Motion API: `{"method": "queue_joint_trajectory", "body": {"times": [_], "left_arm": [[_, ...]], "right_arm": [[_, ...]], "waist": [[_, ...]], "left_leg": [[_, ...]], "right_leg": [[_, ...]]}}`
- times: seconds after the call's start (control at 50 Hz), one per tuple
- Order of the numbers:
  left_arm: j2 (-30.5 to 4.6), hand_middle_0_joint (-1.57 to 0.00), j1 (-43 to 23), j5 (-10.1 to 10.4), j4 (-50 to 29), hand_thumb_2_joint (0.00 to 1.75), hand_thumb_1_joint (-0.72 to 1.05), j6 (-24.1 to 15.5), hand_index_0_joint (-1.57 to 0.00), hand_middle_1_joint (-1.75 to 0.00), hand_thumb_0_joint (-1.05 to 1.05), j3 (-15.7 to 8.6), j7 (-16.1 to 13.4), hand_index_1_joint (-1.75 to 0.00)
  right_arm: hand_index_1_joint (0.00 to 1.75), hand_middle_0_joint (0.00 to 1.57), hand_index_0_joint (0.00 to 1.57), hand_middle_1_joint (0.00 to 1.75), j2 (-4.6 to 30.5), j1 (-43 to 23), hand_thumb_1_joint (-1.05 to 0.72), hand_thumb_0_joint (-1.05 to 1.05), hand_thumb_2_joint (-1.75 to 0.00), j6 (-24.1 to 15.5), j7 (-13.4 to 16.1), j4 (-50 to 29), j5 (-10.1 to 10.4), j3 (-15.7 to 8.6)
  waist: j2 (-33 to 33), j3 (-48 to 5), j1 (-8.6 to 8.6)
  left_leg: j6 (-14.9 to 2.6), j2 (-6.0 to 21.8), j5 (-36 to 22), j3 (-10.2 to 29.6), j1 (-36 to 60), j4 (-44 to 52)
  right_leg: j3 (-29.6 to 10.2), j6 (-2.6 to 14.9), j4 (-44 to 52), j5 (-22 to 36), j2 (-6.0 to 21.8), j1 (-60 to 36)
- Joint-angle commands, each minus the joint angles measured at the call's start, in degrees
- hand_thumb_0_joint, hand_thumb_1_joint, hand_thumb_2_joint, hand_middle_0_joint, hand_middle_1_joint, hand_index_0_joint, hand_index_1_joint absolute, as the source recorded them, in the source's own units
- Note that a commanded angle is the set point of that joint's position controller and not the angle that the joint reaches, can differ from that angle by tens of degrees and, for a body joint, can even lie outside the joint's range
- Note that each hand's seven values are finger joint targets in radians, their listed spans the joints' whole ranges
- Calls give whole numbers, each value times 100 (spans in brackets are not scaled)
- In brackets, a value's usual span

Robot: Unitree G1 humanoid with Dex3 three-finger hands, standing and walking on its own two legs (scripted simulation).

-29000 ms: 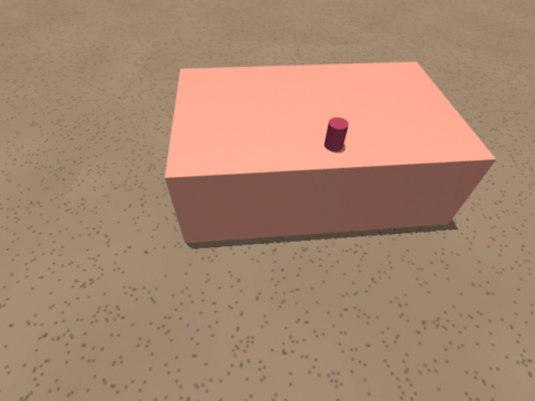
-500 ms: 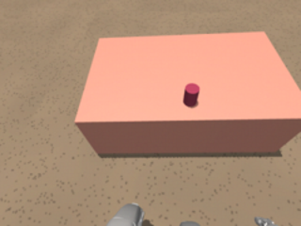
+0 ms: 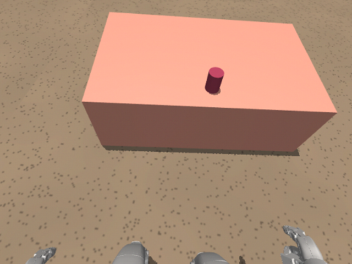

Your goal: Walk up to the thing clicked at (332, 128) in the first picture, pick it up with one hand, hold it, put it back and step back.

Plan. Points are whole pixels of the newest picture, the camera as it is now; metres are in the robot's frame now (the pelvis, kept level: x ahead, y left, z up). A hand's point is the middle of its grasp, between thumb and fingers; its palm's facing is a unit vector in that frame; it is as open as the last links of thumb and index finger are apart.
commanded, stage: step back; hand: right
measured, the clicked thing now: (214, 80) +0.91 -0.19 -0.28
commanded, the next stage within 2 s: stand in 1.60 s
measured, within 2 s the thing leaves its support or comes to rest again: neither
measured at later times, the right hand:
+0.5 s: hand out of the picture -0.07 -0.25 -0.14, palm faces -0.13 +0.91 -0.39, open 7.4 cm
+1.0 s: hand out of the picture -0.14 -0.29 -0.15, palm faces -0.08 +0.92 -0.37, open 7.4 cm
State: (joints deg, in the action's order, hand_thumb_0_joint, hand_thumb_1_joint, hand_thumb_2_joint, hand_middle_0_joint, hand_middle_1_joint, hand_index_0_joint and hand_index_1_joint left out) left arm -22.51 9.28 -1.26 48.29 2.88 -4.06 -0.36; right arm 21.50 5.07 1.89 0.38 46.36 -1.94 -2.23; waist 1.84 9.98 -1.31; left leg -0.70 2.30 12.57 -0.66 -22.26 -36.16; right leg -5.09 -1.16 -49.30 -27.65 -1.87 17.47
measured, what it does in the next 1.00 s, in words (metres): walks backwards: right foot, then left foot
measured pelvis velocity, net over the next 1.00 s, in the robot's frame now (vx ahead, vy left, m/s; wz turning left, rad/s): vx -0.21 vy -0.02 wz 0.04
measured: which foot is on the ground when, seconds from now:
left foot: down 0.00-0.08, up 0.10-0.34, down 0.36-0.70, up 0.72-0.94, down 0.96-1.00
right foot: up 0.00-0.02, down 0.04-0.38, up 0.40-0.66, down 0.68-1.00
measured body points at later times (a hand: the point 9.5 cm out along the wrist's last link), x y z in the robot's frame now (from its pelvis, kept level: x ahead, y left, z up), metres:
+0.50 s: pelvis -0.16 +0.00 +0.00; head -0.11 +0.02 +0.45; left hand -0.06 +0.32 -0.12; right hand -0.06 -0.30 -0.12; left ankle -0.14 +0.12 -0.72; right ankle -0.13 -0.14 -0.67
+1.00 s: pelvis -0.21 -0.02 +0.00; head -0.19 -0.02 +0.45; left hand -0.18 +0.30 -0.12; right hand -0.14 -0.34 -0.12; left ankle -0.17 +0.10 -0.72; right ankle -0.24 -0.16 -0.72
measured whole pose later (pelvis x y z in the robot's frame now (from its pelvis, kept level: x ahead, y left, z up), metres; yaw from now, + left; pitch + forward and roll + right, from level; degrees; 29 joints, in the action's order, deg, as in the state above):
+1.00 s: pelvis -0.21 -0.02 +0.00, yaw +2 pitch -3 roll +1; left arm -22.0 14.0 -2.5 54.9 -0.1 -3.6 1.2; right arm 21.9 13.9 -0.4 -1.1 56.4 -1.8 -3.5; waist 1.0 4.3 -1.9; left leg -0.2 -1.5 13.0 -0.2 -15.9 -31.9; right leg -1.0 -0.8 -36.1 -22.9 3.3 10.5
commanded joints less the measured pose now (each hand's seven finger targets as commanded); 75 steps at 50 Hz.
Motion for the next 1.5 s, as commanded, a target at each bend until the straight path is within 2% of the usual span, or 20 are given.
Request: {"method": "queue_joint_trajectory", "body": {"times": [0.0,0.04,0.08,0.16,0.28,0.34,0.4,0.46,0.56,0.64,0.7,0.74,0.8,0.94,0.98,1.02,1.2,1.26,1.3,1.48], "left_arm": [[-839,-20,658,-24,-109,90,90,-231,-20,-30,0,-276,-66,-30],[-1323,-20,715,-153,-58,90,90,-254,-20,-30,0,-413,-68,-30],[-2243,-20,69,-178,-379,90,90,-210,-20,-30,0,-604,-60,-30],[-1294,-20,-566,-137,-569,90,90,-241,-20,-30,0,-396,-120,-30],[-1200,-20,133,-160,-620,90,90,-72,-20,-30,0,-386,-179,-30],[-979,-20,45,-41,-755,90,90,70,-20,-30,0,-258,-115,-30],[-1091,-20,-251,-27,-778,90,90,94,-20,-30,0,-291,-163,-30],[-1118,-20,67,51,-434,90,90,107,-20,-30,0,-376,-37,-30],[-992,-20,132,-33,-303,90,90,-103,-20,-30,0,-318,146,-30],[-837,-20,817,-69,269,90,90,-368,-20,-30,0,-301,82,-30],[-1819,-20,496,-245,141,90,90,-439,-20,-30,0,-558,-13,-30],[-1703,-20,-612,-211,-104,90,90,-476,-20,-30,0,-477,-26,-30],[-1271,-20,62,-153,178,90,90,-580,-20,-30,0,-367,-16,-30],[-1158,-20,-27,-59,97,90,90,-442,-20,-30,0,-222,66,-30],[-553,-20,194,63,71,90,90,-414,-20,-30,0,-35,80,-30],[-1254,-20,110,38,240,90,90,-353,-20,-30,0,-218,27,-30],[-876,-20,471,8,697,90,90,-503,-20,-30,0,-215,7,-30],[-1604,-20,205,-59,623,90,90,-553,-20,-30,0,-331,-79,-30],[-1554,-20,-802,-73,337,90,90,-530,-20,-30,0,-261,-36,-30],[-1153,-20,-596,69,672,90,90,-486,-20,-30,0,-168,-73,-30]], "right_arm": [[30,20,20,30,1590,95,-90,0,-90,70,90,-323,93,-455],[30,20,20,30,1262,3,-90,0,-90,84,75,-407,170,-343],[30,20,20,30,1227,-208,-90,0,-90,73,199,-493,142,-414],[30,20,20,30,1108,318,-90,0,-90,17,143,-128,216,-338],[30,20,20,30,870,423,-90,0,-90,-172,181,-202,86,-233],[30,20,20,30,1111,1003,-90,0,-90,-245,197,105,-35,-422],[30,20,20,30,2379,535,-90,0,-90,-211,171,-172,-32,-628],[30,20,20,30,1582,-124,-90,0,-90,-276,228,-178,-92,-408],[30,20,20,30,1435,258,-90,0,-90,-321,127,-22,-75,-444],[30,20,20,30,1546,235,-90,0,-90,-156,18,47,-89,-491],[30,20,20,30,972,-37,-90,0,-90,-181,52,-146,-15,-287],[30,20,20,30,1434,213,-90,0,-90,-254,-12,107,109,-450],[30,20,20,30,963,197,-90,0,-90,-344,-56,206,71,-288],[30,20,20,30,1082,897,-90,0,-90,-498,-37,590,35,-426],[30,20,20,30,1579,1104,-90,0,-90,-566,22,587,-46,-546],[30,20,20,30,1972,914,-90,0,-90,-526,-8,547,-7,-631],[30,20,20,30,1158,102,-90,0,-90,-371,1,424,101,-295],[30,20,20,30,600,244,-90,0,-90,-288,64,406,198,-103],[30,20,20,30,988,707,-90,0,-90,-251,70,780,160,-231],[30,20,20,30,1121,154,-90,0,-90,-386,69,987,135,-194]], "waist": [[-1343,-1777,19],[-422,-1587,7],[1532,-845,-283],[565,-806,216],[1050,-1326,-150],[558,-1675,9],[-1381,-1365,300],[-775,-910,-178],[-1086,-982,170],[-1243,-1189,-107],[617,-534,-317],[408,152,186],[457,-334,-31],[412,-905,214],[-1274,-1254,218],[-751,-855,214],[-872,-1118,-200],[664,-1131,-149],[629,-698,219],[36,-1471,-29]], "left_leg": [[-990,919,-1719,982,1421,148],[-431,372,-213,848,-95,-402],[111,-587,2312,799,-516,-2644],[8,-895,1576,870,-436,-3233],[157,-435,1465,127,-467,-165],[-27,-165,-714,457,1296,1720],[-1750,2376,-1339,3367,367,1728],[-1148,1257,-1140,1543,230,1456],[-981,902,1741,1435,1077,1615],[-839,789,1453,874,738,806],[98,-260,1919,546,-1384,-1236],[67,111,1484,978,-71,-1731],[82,-274,995,544,-633,-1015],[-5,-376,-2,58,1595,1282],[-714,1288,756,2746,2407,2080],[-1461,1786,2417,3191,1247,2256],[-559,629,-543,778,394,824],[32,-418,1222,464,-322,-539],[98,-86,1704,443,643,-789],[-293,331,-2366,560,855,418]], "right_leg": [[639,136,2560,1325,6,-547],[-631,484,2610,1433,702,-1105],[-2999,1956,3335,1292,2678,748],[-670,1303,2453,3055,1470,268],[-448,1097,1441,4091,1298,-1676],[-234,648,359,2902,970,-514],[-352,197,-1682,-1052,64,734],[-741,270,-2173,-83,-172,694],[-25,63,237,-184,55,629],[577,340,3352,442,24,-959],[-2895,1331,3883,-2087,2136,-480],[-2553,1464,3797,-2193,2249,1168],[-1076,1060,3221,658,1357,-570],[-268,737,1921,1817,1171,-91],[545,273,30,471,151,1180],[114,373,-348,-698,478,860],[779,227,2586,1502,195,-1125],[-1686,945,3392,920,1965,-927],[-1646,1405,3207,549,2203,339],[380,339,2040,3309,907,-1275]]}}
